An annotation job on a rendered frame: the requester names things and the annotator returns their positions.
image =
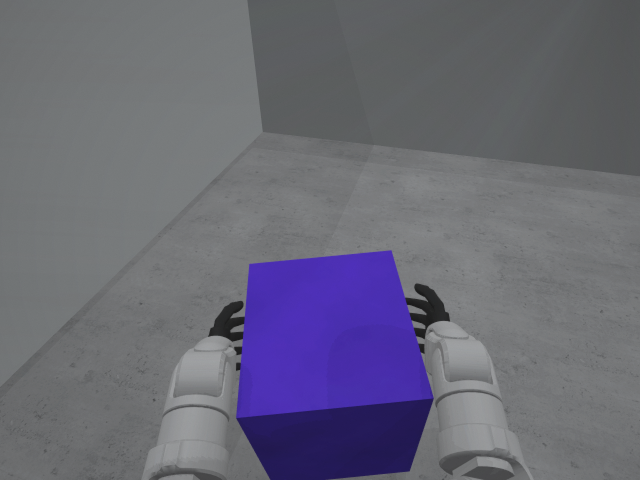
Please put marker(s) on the left robot forearm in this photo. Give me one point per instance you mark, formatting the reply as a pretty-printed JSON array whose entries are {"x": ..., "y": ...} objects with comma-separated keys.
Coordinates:
[{"x": 192, "y": 437}]

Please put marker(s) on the robot left hand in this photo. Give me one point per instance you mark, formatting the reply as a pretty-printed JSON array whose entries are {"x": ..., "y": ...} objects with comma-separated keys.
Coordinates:
[{"x": 224, "y": 323}]

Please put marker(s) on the carton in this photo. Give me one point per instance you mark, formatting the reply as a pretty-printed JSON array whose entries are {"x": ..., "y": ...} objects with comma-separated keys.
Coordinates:
[{"x": 332, "y": 381}]

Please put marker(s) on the right robot forearm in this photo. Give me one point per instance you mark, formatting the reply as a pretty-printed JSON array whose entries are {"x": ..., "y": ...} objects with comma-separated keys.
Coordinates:
[{"x": 474, "y": 438}]

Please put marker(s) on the robot right hand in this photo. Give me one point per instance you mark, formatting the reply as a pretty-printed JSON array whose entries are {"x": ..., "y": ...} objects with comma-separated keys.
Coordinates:
[{"x": 434, "y": 308}]

